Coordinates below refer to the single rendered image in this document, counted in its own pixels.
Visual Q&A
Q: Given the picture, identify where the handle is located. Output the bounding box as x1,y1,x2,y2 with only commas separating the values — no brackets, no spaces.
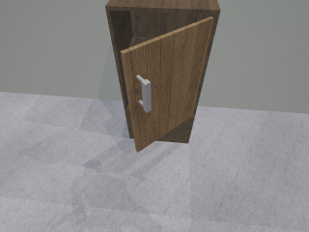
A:
136,74,152,113

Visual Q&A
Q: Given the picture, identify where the cupboard door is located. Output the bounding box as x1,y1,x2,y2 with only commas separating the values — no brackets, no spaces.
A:
120,16,214,153

